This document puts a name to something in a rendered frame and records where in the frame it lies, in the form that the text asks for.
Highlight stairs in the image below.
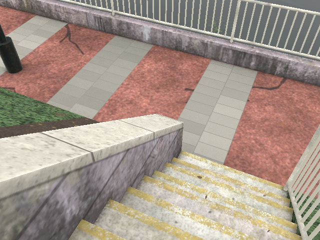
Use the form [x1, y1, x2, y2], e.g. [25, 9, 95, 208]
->
[68, 150, 302, 240]

